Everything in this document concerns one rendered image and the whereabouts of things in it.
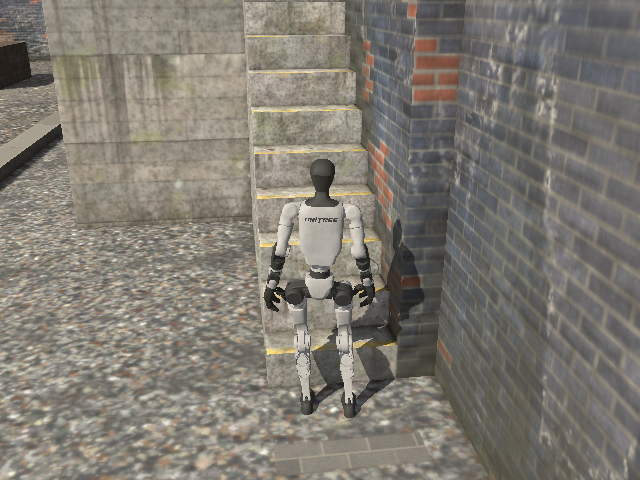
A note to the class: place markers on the stairs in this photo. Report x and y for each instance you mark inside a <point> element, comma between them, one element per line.
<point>301,98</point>

